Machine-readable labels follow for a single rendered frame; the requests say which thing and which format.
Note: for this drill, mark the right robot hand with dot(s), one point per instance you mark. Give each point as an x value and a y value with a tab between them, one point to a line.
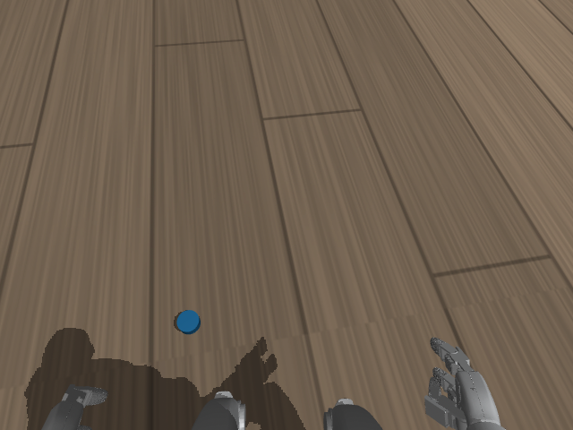
469	399

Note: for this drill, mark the left robot hand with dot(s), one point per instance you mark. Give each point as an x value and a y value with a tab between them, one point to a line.
66	415

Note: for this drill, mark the tin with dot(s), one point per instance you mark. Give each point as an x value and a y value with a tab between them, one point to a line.
188	322

